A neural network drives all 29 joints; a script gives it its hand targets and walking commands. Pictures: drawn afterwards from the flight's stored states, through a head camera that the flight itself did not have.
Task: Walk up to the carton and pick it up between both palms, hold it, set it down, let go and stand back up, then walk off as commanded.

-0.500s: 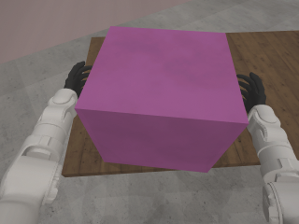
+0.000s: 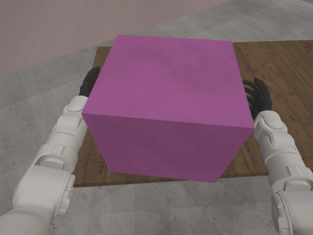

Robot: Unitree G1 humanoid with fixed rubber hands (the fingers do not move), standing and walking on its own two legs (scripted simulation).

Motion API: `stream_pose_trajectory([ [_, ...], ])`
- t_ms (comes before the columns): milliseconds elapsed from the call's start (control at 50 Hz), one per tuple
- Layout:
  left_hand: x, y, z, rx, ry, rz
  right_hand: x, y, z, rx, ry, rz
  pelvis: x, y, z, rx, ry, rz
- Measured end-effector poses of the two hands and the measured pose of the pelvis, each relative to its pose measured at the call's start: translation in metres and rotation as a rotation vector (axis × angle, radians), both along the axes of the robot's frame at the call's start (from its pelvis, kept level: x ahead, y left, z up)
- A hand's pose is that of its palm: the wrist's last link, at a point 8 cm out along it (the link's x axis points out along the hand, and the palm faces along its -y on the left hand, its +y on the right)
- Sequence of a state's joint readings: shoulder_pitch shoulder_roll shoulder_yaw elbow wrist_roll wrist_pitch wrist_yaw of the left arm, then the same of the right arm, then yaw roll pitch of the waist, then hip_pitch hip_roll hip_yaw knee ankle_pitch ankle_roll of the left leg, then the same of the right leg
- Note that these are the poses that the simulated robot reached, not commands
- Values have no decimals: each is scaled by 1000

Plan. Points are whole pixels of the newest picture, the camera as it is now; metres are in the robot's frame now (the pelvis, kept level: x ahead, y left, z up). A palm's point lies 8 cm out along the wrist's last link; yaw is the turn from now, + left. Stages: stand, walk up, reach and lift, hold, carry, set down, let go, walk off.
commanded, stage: reach and lift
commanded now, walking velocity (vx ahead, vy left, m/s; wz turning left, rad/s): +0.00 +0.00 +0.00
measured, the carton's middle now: (167, 109) +0.44 -0.04 +0.06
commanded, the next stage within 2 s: none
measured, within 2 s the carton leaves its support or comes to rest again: leaves its support in 1.24 s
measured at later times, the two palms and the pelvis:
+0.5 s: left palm (90, 97) +0.45 +0.16 +0.12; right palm (248, 108) +0.39 -0.25 +0.10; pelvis +0.00 +0.00 +0.00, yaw +0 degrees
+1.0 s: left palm (91, 97) +0.45 +0.16 +0.12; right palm (248, 108) +0.39 -0.25 +0.10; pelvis +0.00 +0.00 +0.00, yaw +0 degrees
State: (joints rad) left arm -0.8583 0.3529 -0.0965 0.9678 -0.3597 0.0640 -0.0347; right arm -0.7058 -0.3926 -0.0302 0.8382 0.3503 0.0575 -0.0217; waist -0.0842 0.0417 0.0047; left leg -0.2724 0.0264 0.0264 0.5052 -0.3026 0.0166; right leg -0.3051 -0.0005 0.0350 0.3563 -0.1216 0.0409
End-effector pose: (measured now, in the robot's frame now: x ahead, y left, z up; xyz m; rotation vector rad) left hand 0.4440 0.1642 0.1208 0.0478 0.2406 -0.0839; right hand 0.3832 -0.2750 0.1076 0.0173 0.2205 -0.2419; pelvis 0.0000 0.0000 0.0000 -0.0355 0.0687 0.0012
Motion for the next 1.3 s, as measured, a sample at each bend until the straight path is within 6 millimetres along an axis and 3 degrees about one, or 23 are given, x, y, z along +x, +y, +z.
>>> stream_pose_trajectory([
  [280, 3, -1, -6, 26, 4, 1, 10, 24, -4, 11, -1, 16, 3, 1, 0, -1, 5, 0],
  [1140, 1, -9, -4, 9, -1, 19, 7, 25, -2, -1, -5, -33, 2, 1, 0, -1, 4, 0],
  [1300, -3, -11, 9, 22, -43, 30, 5, 25, 6, -5, -27, -43, 1, 1, 0, 0, 2, 0],
])
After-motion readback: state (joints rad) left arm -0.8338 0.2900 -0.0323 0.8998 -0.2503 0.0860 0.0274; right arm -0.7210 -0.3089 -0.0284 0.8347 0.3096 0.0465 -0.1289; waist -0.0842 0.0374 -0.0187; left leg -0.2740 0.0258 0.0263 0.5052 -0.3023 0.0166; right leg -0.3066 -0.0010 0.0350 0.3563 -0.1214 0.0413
